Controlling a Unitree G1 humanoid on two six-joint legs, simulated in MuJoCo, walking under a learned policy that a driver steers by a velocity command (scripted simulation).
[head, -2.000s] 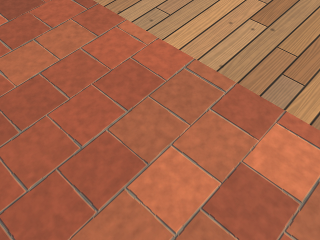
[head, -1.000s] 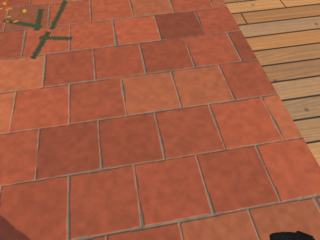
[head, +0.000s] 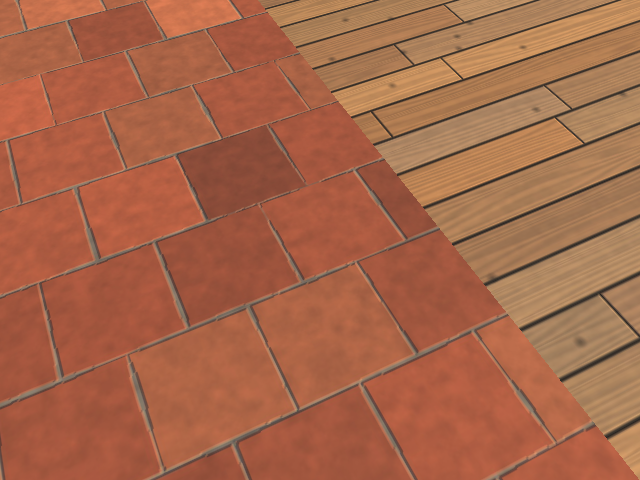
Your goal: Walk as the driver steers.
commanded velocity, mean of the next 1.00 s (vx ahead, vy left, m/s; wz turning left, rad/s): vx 0.50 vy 0.00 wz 0.16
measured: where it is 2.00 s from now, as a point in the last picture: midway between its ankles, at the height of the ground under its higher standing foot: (244, 272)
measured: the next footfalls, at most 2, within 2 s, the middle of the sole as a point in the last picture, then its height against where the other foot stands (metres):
left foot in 0.20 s outside the picture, level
right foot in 0.66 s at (398, 475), level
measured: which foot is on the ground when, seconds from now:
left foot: up 0.00-0.18, down 0.20-0.66, up 0.68-1.00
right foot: down 0.00-0.20, up 0.22-0.64, down 0.66-1.00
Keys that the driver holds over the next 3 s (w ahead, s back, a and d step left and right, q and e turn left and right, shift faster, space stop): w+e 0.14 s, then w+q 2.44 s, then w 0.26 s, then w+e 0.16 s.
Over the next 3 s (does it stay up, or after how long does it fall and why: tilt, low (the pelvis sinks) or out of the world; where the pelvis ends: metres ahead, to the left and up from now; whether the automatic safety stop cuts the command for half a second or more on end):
stays up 1.24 0.76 0.00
